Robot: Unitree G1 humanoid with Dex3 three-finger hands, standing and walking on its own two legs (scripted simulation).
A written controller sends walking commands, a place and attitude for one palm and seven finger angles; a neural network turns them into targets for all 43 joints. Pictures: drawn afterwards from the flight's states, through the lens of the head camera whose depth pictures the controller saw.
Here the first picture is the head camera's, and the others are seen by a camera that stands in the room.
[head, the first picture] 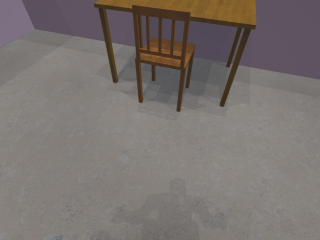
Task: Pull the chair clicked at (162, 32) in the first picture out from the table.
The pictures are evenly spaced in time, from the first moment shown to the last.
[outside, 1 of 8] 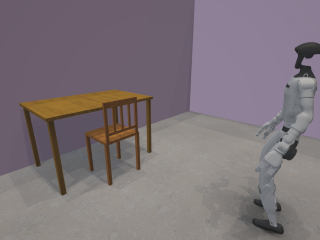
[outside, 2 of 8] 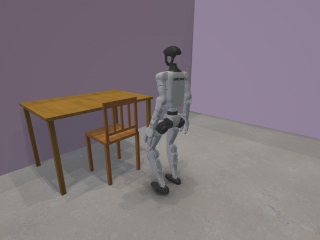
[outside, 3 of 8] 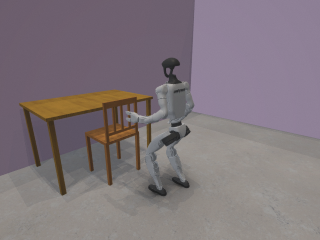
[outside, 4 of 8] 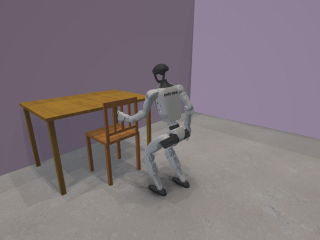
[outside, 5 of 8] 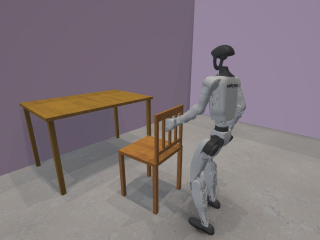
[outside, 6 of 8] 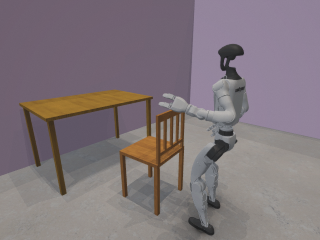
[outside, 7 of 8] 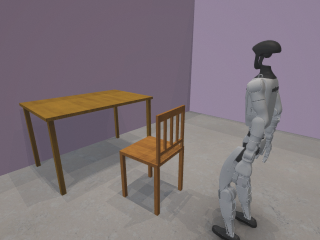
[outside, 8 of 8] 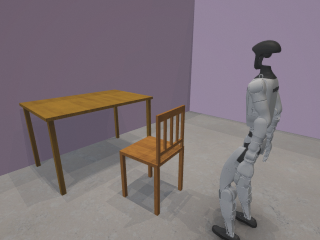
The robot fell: no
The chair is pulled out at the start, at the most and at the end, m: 0.00 0.59 0.59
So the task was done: yes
